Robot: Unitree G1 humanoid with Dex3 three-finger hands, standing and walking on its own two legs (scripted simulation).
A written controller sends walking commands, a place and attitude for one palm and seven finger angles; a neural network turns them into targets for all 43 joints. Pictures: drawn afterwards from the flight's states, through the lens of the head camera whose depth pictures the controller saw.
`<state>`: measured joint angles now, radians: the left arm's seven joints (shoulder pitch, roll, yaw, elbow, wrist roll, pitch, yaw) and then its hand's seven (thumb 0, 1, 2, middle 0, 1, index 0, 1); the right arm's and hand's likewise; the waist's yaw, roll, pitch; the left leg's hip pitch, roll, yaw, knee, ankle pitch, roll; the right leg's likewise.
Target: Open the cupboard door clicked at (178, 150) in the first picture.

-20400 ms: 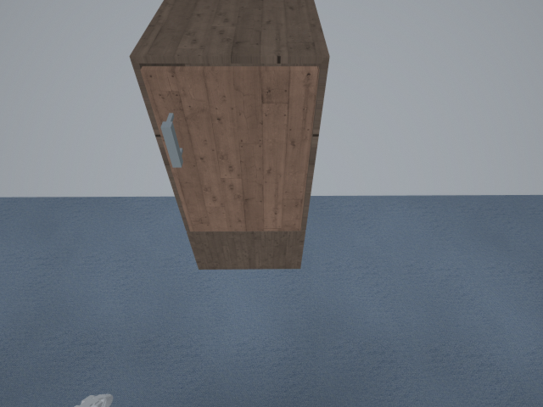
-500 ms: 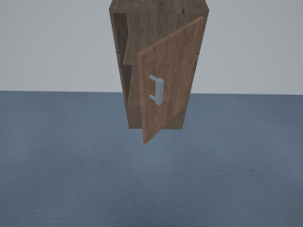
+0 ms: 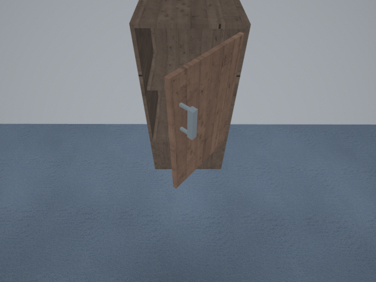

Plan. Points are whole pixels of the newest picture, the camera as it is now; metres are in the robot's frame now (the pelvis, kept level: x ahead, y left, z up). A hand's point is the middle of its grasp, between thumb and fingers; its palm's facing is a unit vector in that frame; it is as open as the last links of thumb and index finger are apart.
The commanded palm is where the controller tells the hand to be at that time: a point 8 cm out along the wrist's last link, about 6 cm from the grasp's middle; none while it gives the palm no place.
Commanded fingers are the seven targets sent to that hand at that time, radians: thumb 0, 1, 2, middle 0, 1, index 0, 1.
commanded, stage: look to check the result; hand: left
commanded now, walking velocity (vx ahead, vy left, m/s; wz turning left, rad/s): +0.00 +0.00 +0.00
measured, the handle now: (187, 120) +0.60 +0.03 -0.05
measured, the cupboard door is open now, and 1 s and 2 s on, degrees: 49 49 49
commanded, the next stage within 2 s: walk to a spot facing it in 0.62 s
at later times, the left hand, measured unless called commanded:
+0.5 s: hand out of the picture -0.01 +0.14 -0.17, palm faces +0.05 -0.98 -0.17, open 7.4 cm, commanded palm none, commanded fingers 0.00 0.90 0.90 -0.20 -0.30 -0.20 -0.30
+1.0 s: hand out of the picture +0.01 +0.15 -0.19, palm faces +0.01 -0.98 -0.18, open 7.4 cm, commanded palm none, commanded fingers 0.00 0.90 0.90 -0.20 -0.30 -0.20 -0.30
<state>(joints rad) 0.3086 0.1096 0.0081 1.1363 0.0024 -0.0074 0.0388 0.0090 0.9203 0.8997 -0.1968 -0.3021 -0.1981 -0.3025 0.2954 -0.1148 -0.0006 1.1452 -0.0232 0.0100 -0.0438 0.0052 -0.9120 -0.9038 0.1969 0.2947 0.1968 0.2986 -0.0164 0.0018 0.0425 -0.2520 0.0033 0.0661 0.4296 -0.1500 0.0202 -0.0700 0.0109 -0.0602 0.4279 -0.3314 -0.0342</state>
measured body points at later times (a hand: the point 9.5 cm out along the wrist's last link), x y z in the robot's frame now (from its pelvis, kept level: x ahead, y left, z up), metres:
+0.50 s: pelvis +0.02 -0.01 +0.00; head +0.04 -0.02 +0.45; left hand -0.01 +0.19 -0.16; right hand +0.01 -0.23 -0.17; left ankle +0.05 +0.11 -0.74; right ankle -0.06 -0.09 -0.74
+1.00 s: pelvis +0.03 -0.02 -0.01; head +0.05 -0.02 +0.44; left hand +0.01 +0.20 -0.17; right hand +0.02 -0.25 -0.17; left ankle +0.05 +0.11 -0.74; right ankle -0.06 -0.09 -0.74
